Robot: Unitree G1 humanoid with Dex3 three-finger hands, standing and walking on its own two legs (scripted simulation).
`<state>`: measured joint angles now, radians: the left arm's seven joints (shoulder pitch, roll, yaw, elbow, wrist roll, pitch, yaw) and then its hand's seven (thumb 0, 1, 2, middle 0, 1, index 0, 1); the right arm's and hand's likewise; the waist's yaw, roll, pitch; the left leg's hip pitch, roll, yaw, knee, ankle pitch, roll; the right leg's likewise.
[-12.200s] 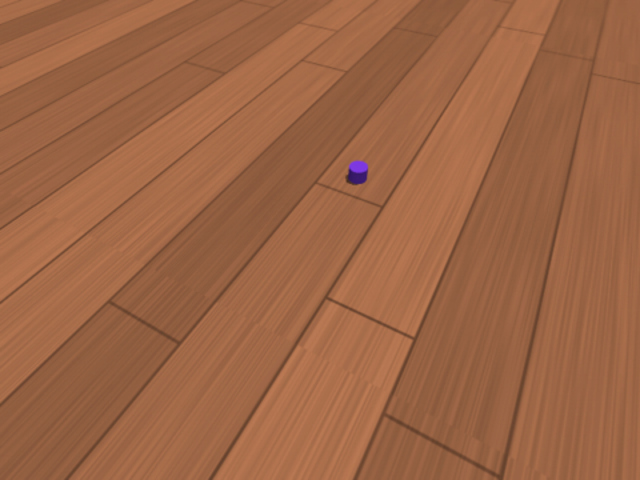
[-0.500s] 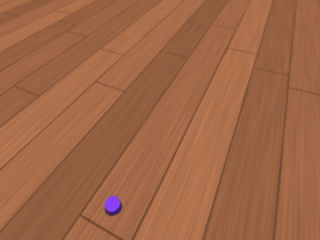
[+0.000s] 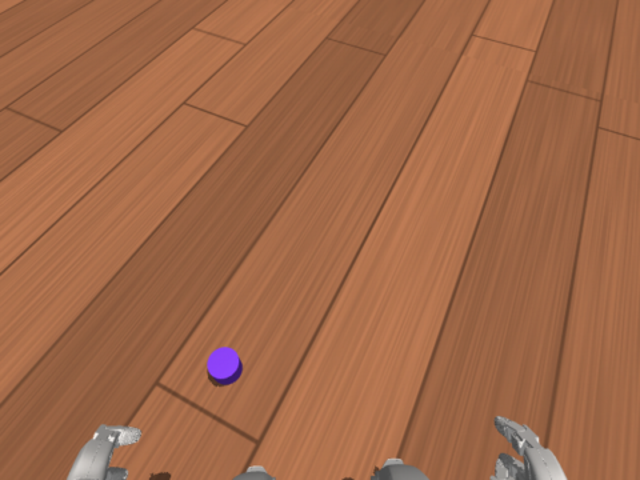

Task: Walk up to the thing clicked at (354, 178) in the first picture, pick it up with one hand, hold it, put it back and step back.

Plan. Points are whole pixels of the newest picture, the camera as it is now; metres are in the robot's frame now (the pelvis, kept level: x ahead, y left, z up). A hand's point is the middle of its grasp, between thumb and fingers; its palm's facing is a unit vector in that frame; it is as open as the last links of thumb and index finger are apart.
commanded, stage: rise first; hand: left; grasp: from above
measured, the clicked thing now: (225, 366) +0.45 +0.27 -0.70
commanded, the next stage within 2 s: none
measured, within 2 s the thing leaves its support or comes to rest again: neither
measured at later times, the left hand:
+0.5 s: hand out of the picture +0.13 +0.26 -0.21, palm faces -0.25 -0.82 -0.52, open 14.1 cm
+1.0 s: hand (168, 419) +0.27 +0.31 -0.41, palm faces -0.49 -0.32 -0.81, open 14.0 cm
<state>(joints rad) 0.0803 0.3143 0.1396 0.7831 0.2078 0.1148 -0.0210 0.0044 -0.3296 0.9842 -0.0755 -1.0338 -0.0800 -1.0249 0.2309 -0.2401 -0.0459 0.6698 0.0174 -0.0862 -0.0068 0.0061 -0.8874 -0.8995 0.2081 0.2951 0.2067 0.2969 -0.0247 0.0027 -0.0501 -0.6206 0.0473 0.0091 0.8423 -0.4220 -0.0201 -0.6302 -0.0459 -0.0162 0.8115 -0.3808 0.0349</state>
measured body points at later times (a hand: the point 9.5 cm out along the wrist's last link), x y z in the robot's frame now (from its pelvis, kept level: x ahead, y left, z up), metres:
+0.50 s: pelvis -0.01 +0.00 -0.07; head +0.11 +0.01 +0.36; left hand +0.15 +0.30 -0.17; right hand +0.18 -0.24 -0.16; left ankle -0.01 +0.13 -0.70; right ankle +0.01 -0.14 -0.70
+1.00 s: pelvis -0.08 +0.00 -0.28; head +0.14 +0.01 +0.12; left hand +0.29 +0.32 -0.36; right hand +0.07 -0.28 -0.41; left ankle -0.01 +0.13 -0.70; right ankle +0.01 -0.14 -0.70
